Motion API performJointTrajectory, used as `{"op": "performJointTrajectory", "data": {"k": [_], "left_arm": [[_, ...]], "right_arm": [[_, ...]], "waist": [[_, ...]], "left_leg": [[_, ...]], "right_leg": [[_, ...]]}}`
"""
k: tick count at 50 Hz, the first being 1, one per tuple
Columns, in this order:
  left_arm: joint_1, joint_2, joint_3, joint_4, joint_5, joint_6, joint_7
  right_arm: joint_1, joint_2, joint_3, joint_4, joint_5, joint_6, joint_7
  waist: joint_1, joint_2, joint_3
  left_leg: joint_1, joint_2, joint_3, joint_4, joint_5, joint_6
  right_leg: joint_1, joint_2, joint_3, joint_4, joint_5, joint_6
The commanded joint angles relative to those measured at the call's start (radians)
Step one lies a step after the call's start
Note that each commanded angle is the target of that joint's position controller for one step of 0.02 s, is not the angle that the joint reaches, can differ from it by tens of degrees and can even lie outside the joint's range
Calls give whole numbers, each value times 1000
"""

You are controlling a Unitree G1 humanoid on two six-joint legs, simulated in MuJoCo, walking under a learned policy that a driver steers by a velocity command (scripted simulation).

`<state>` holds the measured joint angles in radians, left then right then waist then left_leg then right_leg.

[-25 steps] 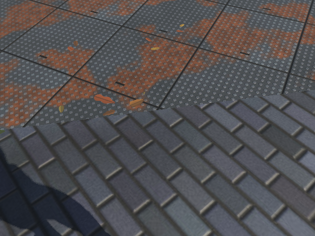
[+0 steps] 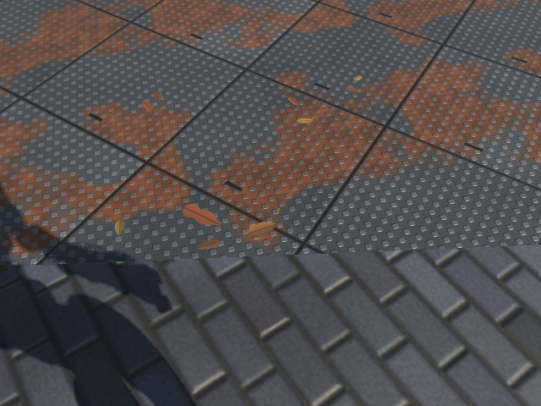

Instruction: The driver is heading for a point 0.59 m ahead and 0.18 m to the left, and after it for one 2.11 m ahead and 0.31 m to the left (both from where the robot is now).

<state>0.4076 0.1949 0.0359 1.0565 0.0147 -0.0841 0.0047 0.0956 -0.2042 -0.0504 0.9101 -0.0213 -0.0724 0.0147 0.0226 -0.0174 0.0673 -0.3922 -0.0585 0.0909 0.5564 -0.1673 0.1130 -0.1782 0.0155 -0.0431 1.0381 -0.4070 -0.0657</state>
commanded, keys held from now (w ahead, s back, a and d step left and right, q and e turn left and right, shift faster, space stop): w+q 0.54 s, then q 0.38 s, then e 0.04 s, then w+e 0.04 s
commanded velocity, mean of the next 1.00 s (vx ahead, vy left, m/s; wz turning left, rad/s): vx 0.37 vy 0.00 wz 0.51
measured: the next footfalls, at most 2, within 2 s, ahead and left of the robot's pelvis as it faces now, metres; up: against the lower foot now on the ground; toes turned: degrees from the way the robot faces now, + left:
right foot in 0.48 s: +0.44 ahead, -0.08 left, +0.00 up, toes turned +16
left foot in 0.96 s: +0.47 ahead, +0.17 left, +0.00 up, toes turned +33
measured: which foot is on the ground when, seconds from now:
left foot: down 0.00-0.50, up 0.52-0.94, down 0.96-1.00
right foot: up 0.00-0.46, down 0.48-0.94, up 0.96-1.00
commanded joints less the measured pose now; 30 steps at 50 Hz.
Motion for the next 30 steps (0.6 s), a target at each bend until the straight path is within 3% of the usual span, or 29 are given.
{"op": "performJointTrajectory", "data": {"k": [1,3,6,9,13,18,21,22,23,24,25,26,27,28,29,30], "left_arm": [[-70,103,24,-108,4,-31,-9],[-67,79,23,-121,29,-3,-11],[-111,72,23,-154,32,28,-16],[-265,86,23,-218,25,39,-16],[-409,88,18,-278,19,41,-21],[-542,96,7,-353,9,30,-25],[-488,119,10,-365,2,14,-22],[-407,136,17,-346,1,7,-16],[-277,161,29,-309,2,-3,-6],[-126,226,48,-289,21,-17,9],[-34,311,66,-298,45,-10,22],[-78,309,70,-295,32,9,17],[-160,202,50,-320,27,17,13],[-212,133,32,-328,19,14,10],[-225,114,23,-323,22,9,10],[-205,111,20,-308,17,1,13]], "right_arm": [[170,-117,-34,28,12,7,0],[169,-86,-22,41,16,-6,-9],[226,-129,-31,50,21,-17,-14],[292,-133,-31,52,20,-9,-15],[376,-137,-33,49,17,-3,-15],[439,-150,-37,39,3,7,-26],[389,-178,-48,9,-3,10,-38],[354,-194,-53,-5,-1,9,-38],[329,-199,-55,-14,5,3,-30],[318,-169,-49,-39,19,-7,-20],[374,-73,-30,-78,52,-10,-19],[436,-129,-39,-88,35,-1,-24],[408,-154,-44,-62,12,15,-28],[330,-138,-41,-68,2,21,-18],[305,-117,-41,-76,-1,29,-13],[300,-115,-45,-85,-13,43,-7]], "waist": [[-48,17,-55],[5,32,-39],[13,46,-38],[-25,59,5],[-80,72,-2],[-122,92,-2],[-75,112,-19],[-36,113,-47],[26,76,-111],[86,-6,-230],[78,-181,-366],[16,-280,-396],[-11,-111,-237],[-8,-7,-116],[-25,-10,-72],[-40,-53,-62]], "left_leg": [[376,325,-510,-339,18,193],[251,253,-407,-360,142,153],[201,216,-361,-381,191,163],[199,195,-363,-409,152,151],[283,184,-381,-378,214,121],[402,196,-424,-283,359,120],[378,198,-452,-207,433,82],[336,181,-449,-148,499,60],[293,134,-422,-8,532,37],[178,68,-367,224,387,11],[-91,-51,-240,515,-155,-22],[-219,-50,-201,665,-377,-17],[-263,24,-205,730,-293,-16],[-250,49,-190,705,-222,-31],[-218,71,-180,668,-196,-45],[-191,84,-171,642,-202,-60]], "right_leg": [[-468,-85,76,199,111,-8],[-366,-108,77,99,126,22],[-365,-102,54,7,153,62],[-444,-108,42,-135,267,96],[-485,-88,48,-271,385,107],[-498,-45,52,-383,351,99],[-334,-17,62,-490,285,71],[-198,8,53,-531,254,55],[-12,18,46,-597,284,33],[223,-124,177,-618,201,-11],[487,-400,526,-659,96,-74],[452,-478,808,-747,43,-152],[314,-439,688,-756,-38,-142],[176,-383,511,-769,128,-127],[101,-339,376,-776,343,-103],[62,-313,281,-765,563,-94]]}}
Velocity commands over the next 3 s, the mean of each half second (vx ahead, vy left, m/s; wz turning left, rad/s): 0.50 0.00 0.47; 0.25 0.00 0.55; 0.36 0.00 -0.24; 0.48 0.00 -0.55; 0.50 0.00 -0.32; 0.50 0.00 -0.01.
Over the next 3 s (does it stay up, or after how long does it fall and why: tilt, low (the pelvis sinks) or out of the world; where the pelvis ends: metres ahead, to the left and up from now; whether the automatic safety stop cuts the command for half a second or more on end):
stays up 1.36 0.11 -0.09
